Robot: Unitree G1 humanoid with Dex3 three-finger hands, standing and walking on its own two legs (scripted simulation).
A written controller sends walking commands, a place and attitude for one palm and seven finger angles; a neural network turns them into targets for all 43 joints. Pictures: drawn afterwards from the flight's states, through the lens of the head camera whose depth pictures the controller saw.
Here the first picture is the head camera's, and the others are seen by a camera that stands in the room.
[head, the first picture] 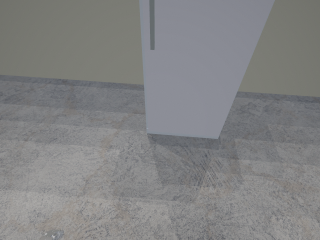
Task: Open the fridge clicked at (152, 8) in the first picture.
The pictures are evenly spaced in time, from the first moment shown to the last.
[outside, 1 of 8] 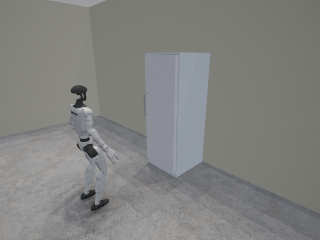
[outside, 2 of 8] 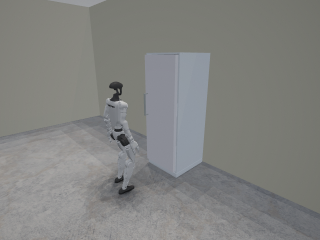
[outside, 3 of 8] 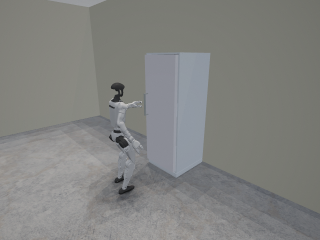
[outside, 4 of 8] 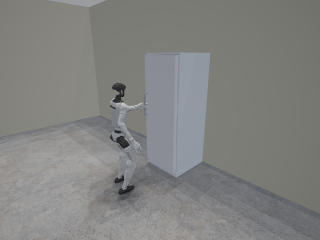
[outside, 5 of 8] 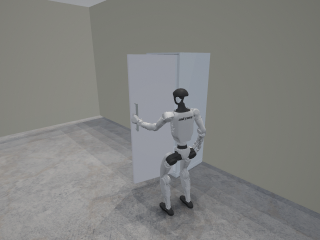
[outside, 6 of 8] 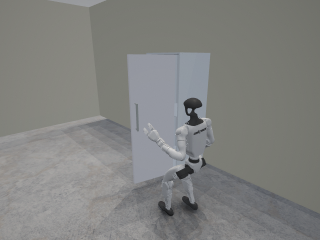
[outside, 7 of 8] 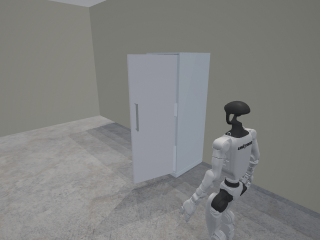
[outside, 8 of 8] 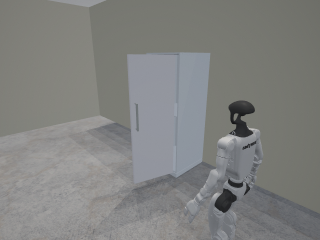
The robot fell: no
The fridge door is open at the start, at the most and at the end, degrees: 0 79 73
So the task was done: yes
